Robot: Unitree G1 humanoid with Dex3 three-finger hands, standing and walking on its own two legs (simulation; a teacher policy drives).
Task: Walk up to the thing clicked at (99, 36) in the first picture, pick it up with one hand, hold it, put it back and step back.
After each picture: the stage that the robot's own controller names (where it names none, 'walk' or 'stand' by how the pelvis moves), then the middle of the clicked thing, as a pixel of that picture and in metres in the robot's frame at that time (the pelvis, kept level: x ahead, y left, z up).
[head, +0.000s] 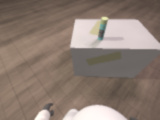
stand; (102, 29) +0.91 -0.08 +0.02
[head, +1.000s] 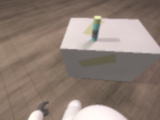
walk; (95, 29) +0.82 +0.03 +0.05
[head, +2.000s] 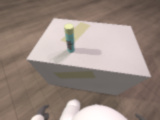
stand; (70, 39) +0.58 +0.23 +0.05
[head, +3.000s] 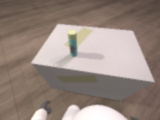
stand; (73, 44) +0.57 +0.19 +0.04
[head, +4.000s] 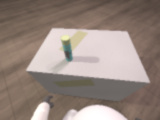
stand; (67, 49) +0.53 +0.22 +0.03
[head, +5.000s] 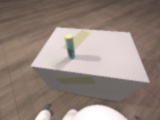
stand; (70, 47) +0.57 +0.21 +0.02
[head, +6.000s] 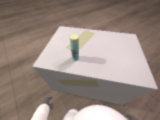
stand; (75, 48) +0.54 +0.17 +0.03
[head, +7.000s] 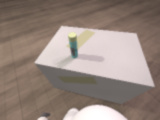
stand; (73, 46) +0.58 +0.20 +0.02
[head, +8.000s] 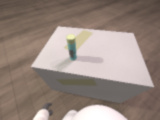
stand; (72, 48) +0.55 +0.19 +0.02
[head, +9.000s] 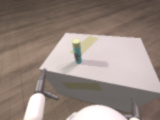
rise first; (77, 52) +0.55 +0.17 +0.02
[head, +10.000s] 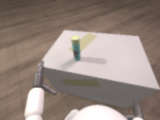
go down; (76, 49) +0.57 +0.18 +0.03
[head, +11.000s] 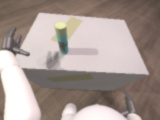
go down; (62, 40) +0.54 +0.19 +0.07
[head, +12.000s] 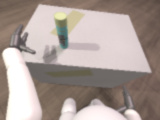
close in; (62, 33) +0.56 +0.18 +0.09
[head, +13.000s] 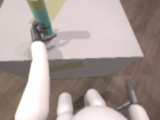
close; (43, 21) +0.59 +0.20 +0.13
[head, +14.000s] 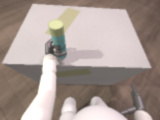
lift; (59, 42) +0.47 +0.17 +0.10
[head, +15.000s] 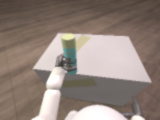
lift; (70, 56) +0.34 +0.14 +0.19
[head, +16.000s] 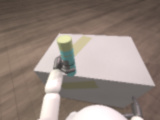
hold; (68, 58) +0.32 +0.15 +0.19
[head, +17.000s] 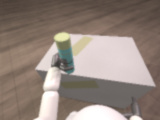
hold; (66, 56) +0.32 +0.16 +0.21
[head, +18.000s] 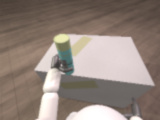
crouch; (66, 57) +0.31 +0.16 +0.20
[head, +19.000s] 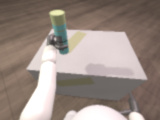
crouch; (61, 35) +0.45 +0.18 +0.24
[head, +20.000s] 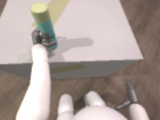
lower; (47, 31) +0.53 +0.19 +0.10
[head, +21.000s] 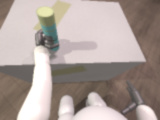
lower; (50, 33) +0.52 +0.18 +0.12
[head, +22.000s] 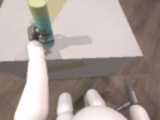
lower; (44, 27) +0.54 +0.20 +0.12
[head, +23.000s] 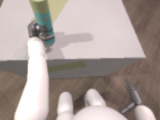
lower; (45, 24) +0.55 +0.20 +0.13
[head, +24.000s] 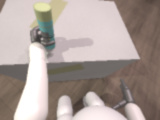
rest; (47, 30) +0.54 +0.18 +0.11
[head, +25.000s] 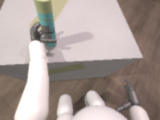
open; (47, 26) +0.56 +0.18 +0.12
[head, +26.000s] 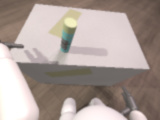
sink last; (67, 38) +0.52 +0.14 +0.09
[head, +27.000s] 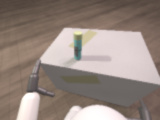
stand; (77, 46) +0.56 +0.18 +0.07
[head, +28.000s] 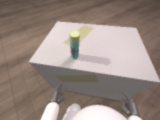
stand; (74, 46) +0.51 +0.16 +0.08
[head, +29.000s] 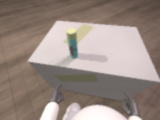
stand; (72, 45) +0.52 +0.18 +0.08
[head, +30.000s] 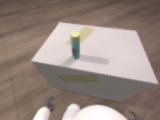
stand; (75, 46) +0.53 +0.16 +0.06
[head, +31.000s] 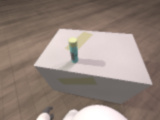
stand; (73, 51) +0.53 +0.18 +0.02
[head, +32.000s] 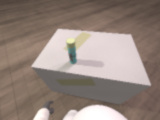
stand; (72, 52) +0.52 +0.20 +0.02
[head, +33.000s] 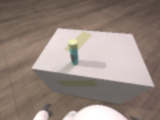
stand; (74, 53) +0.50 +0.17 +0.02
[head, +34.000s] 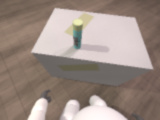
walk; (77, 36) +0.59 +0.14 +0.03
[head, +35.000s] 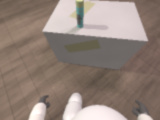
walk; (80, 14) +0.85 +0.19 +0.05
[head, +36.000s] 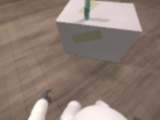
stand; (87, 8) +1.12 +0.13 +0.05
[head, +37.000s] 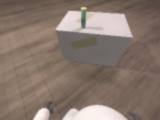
stand; (83, 18) +1.15 +0.17 +0.02
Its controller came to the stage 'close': yes
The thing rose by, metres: 0.22
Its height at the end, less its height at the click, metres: +0.00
